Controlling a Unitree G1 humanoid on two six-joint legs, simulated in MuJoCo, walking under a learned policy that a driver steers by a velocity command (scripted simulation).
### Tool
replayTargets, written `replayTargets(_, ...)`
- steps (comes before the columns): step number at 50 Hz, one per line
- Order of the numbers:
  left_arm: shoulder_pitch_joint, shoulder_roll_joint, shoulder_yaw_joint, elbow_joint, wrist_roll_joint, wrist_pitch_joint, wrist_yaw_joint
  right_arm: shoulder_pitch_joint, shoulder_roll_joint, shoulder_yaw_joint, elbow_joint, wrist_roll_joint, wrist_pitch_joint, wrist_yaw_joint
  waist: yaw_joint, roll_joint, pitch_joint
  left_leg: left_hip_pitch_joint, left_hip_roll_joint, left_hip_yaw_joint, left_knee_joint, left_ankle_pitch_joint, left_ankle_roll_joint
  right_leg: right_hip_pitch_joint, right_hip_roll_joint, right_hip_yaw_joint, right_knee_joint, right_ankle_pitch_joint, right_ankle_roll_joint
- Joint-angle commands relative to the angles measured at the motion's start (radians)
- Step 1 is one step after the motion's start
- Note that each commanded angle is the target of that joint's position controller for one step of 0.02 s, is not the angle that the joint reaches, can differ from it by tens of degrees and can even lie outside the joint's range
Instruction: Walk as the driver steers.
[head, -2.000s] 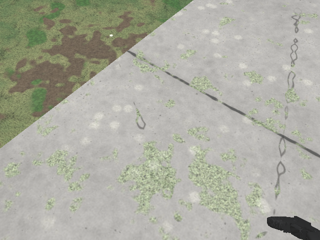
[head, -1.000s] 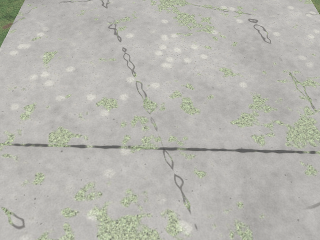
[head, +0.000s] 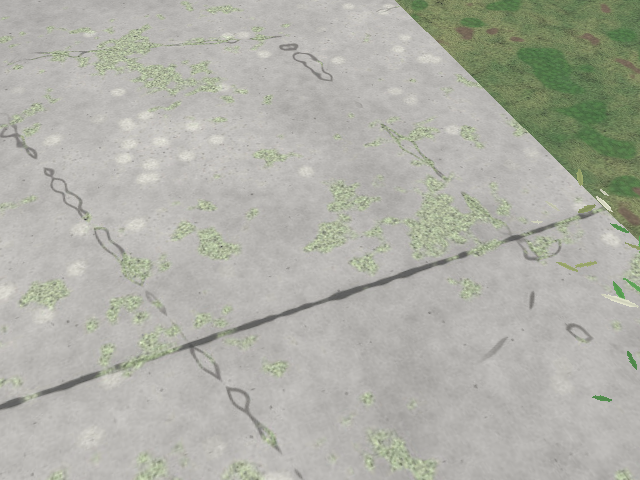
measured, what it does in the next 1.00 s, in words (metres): walks ahead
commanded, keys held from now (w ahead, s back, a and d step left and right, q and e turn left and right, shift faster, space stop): no key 0.36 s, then w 0.64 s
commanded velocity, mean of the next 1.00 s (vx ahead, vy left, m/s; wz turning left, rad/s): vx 0.21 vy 0.00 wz -0.02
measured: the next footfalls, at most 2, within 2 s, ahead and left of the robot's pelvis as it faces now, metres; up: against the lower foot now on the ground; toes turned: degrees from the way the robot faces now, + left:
left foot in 1.12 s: +0.47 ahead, +0.09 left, +0.00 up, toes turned +1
right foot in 1.50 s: +0.47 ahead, -0.14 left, +0.00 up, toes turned +1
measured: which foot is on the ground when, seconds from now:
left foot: down 0.00-0.66, up 0.68-1.00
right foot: down 0.00-1.00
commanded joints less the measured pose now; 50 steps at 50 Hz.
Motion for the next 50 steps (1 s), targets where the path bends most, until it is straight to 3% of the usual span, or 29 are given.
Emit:
replayTargets(1, -0.029, 0.101, 0.031, -0.056, -0.002, -0.020, 0.004, -0.014, -0.128, -0.031, -0.072, 0.003, -0.010, -0.007, -0.015, 0.017, -0.049, 0.018, 0.083, -0.082, -0.091, 0.108, 0.037, 0.001, -0.066, 0.062, -0.063, 0.156, -0.021)
replayTargets(6, -0.010, 0.098, 0.032, -0.028, -0.003, -0.022, 0.011, -0.013, -0.116, -0.024, -0.072, 0.004, -0.007, -0.003, -0.013, -0.006, -0.050, 0.020, 0.069, -0.069, -0.081, 0.132, 0.036, 0.019, -0.072, 0.068, -0.064, 0.187, -0.015)
replayTargets(18, 0.007, 0.093, 0.034, 0.037, -0.006, -0.016, 0.030, 0.015, -0.106, -0.017, -0.033, 0.007, -0.013, -0.001, -0.005, 0.012, -0.037, 0.002, 0.058, -0.063, -0.102, 0.141, 0.034, 0.065, -0.075, 0.065, -0.062, 0.222, -0.005)
replayTargets(20, 0.025, 0.083, 0.032, 0.059, -0.010, -0.013, 0.033, 0.035, -0.114, -0.019, -0.016, 0.008, -0.009, -0.005, -0.006, 0.037, -0.040, -0.004, 0.050, -0.073, -0.137, -0.091, 0.051, 0.051, -0.038, 0.022, -0.043, 0.021, -0.009)
replayTargets(21, 0.028, 0.085, 0.035, 0.063, -0.015, -0.015, 0.033, 0.045, -0.141, -0.028, -0.013, 0.015, -0.004, -0.010, -0.012, 0.075, -0.008, -0.010, 0.068, -0.117, -0.169, -0.268, 0.082, -0.011, -0.006, -0.020, 0.004, -0.136, -0.014)
replayTargets(23, -0.023, 0.072, 0.032, 0.032, -0.024, -0.043, 0.027, 0.111, -0.189, -0.041, 0.007, 0.029, -0.004, -0.021, -0.036, 0.171, 0.078, 0.014, 0.237, -0.364, -0.314, -0.539, 0.191, -0.197, 0.002, -0.098, 0.153, -0.208, -0.013)
replayTargets(24, -0.067, 0.071, 0.031, 0.012, -0.032, -0.064, 0.020, 0.131, -0.210, -0.049, 0.015, 0.032, -0.008, -0.027, -0.048, 0.180, 0.129, -0.001, 0.320, -0.475, -0.362, -0.552, 0.240, -0.257, -0.040, -0.099, 0.210, -0.188, -0.017)
replayTargets(25, -0.094, 0.077, 0.033, 0.002, -0.038, -0.081, 0.012, 0.148, -0.218, -0.053, 0.021, 0.028, -0.015, -0.032, -0.057, 0.167, 0.146, 0.016, 0.352, -0.515, -0.378, -0.498, 0.262, -0.310, -0.074, -0.077, 0.267, -0.207, -0.024)
replayTargets(26, -0.098, 0.082, 0.035, -0.001, -0.041, -0.094, 0.004, 0.154, -0.219, -0.055, 0.023, 0.026, -0.021, -0.032, -0.060, 0.159, 0.132, 0.064, 0.362, -0.510, -0.378, -0.430, 0.266, -0.352, -0.097, -0.069, 0.297, -0.242, -0.032)
replayTargets(28, -0.084, 0.076, 0.032, 0.008, -0.045, -0.112, -0.015, 0.125, -0.213, -0.056, 0.012, 0.039, -0.021, -0.027, -0.046, 0.136, 0.094, 0.099, 0.314, -0.401, -0.368, -0.294, 0.229, -0.303, -0.113, -0.089, 0.200, -0.233, -0.048)
replayTargets(30, -0.022, 0.062, 0.031, 0.048, -0.038, -0.123, -0.028, 0.075, -0.219, -0.059, 0.002, 0.053, -0.013, -0.020, 0.000, 0.122, 0.046, -0.004, 0.219, -0.238, -0.326, -0.141, 0.186, -0.055, -0.062, -0.163, 0.025, -0.035, -0.042)
replayTargets(32, 0.122, 0.078, 0.046, 0.116, -0.033, -0.120, -0.031, 0.085, -0.186, -0.049, 0.004, 0.047, -0.006, -0.015, 0.059, 0.100, -0.016, -0.119, 0.156, -0.149, -0.208, -0.096, 0.150, 0.207, -0.005, -0.204, -0.047, 0.089, -0.023)
replayTargets(33, 0.210, 0.107, 0.058, 0.133, -0.040, -0.119, -0.025, 0.071, -0.138, -0.033, -0.003, 0.038, -0.012, -0.011, 0.102, 0.060, -0.043, -0.200, 0.114, -0.093, -0.063, -0.067, 0.107, 0.325, -0.065, -0.113, -0.082, 0.039, -0.046)
replayTargets(34, 0.316, 0.203, 0.076, 0.137, -0.034, -0.118, -0.012, 0.048, -0.053, -0.006, -0.042, 0.018, -0.025, -0.006, 0.129, -0.185, -0.087, -0.370, 0.008, 0.024, 0.309, -0.140, 0.026, 0.441, -0.305, 0.263, -0.231, -0.112, -0.146)
replayTargets(35, 0.336, 0.255, 0.083, 0.136, -0.023, -0.129, -0.025, 0.046, -0.098, -0.022, -0.079, 0.048, -0.044, -0.013, 0.118, -0.266, -0.065, -0.539, -0.047, -0.047, 0.535, -0.305, 0.016, 0.425, -0.442, 0.604, -0.347, -0.286, -0.291)
replayTargets(36, 0.255, 0.192, 0.063, 0.119, -0.025, -0.139, -0.027, 0.057, -0.158, -0.039, -0.069, 0.070, -0.057, -0.011, 0.080, -0.140, 0.019, -0.629, 0.029, -0.105, 0.640, -0.243, 0.038, 0.382, -0.442, 0.556, -0.354, -0.378, -0.296)
replayTargets(37, 0.206, 0.145, 0.048, 0.104, -0.025, -0.145, -0.028, 0.054, -0.168, -0.043, -0.059, 0.071, -0.064, -0.004, 0.061, -0.107, 0.063, -0.655, 0.066, -0.099, 0.650, -0.135, 0.059, 0.353, -0.396, 0.446, -0.358, -0.342, -0.259)
replayTargets(38, 0.167, 0.136, 0.041, 0.094, -0.019, -0.145, -0.029, 0.050, -0.156, -0.043, -0.047, 0.057, -0.070, 0.001, 0.044, -0.072, 0.064, -0.644, 0.093, -0.086, 0.631, -0.052, 0.065, 0.328, -0.356, 0.358, -0.368, -0.237, -0.229)
replayTargets(40, 0.143, 0.104, 0.025, 0.090, -0.011, -0.135, -0.028, 0.040, -0.144, -0.046, -0.041, 0.038, -0.069, 0.018, 0.025, -0.071, 0.060, -0.589, 0.126, -0.066, 0.569, 0.059, 0.052, 0.281, -0.294, 0.207, -0.384, -0.001, -0.193)
replayTargets(44, 0.189, 0.126, 0.024, 0.112, -0.019, -0.124, -0.014, -0.045, -0.096, -0.032, -0.076, 0.029, -0.059, 0.029, 0.041, -0.052, 0.062, -0.564, 0.115, -0.001, 0.391, 0.186, -0.008, 0.237, -0.245, 0.041, -0.403, 0.291, -0.201)
replayTargets(47, 0.220, 0.148, 0.024, 0.126, -0.020, -0.117, -0.001, -0.166, -0.064, -0.015, -0.118, 0.034, -0.066, 0.036, 0.077, -0.061, 0.084, -0.464, 0.078, 0.038, 0.164, 0.321, -0.020, 0.175, -0.218, -0.028, -0.426, 0.302, -0.187)
replayTargets(50, 0.259, 0.165, 0.028, 0.150, -0.032, -0.115, 0.002, -0.231, -0.075, -0.016, -0.145, 0.043, -0.071, 0.046, 0.082, -0.064, 0.109, -0.417, 0.057, 0.029, 0.052, 0.368, -0.001, 0.206, -0.259, -0.030, -0.430, 0.293, -0.186)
